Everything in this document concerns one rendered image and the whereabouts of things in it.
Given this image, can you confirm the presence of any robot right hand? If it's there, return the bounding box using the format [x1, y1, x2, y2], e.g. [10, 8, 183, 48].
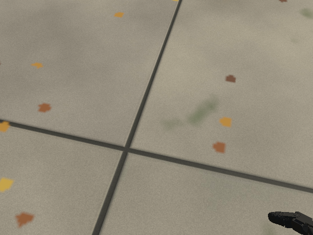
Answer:
[268, 211, 313, 235]

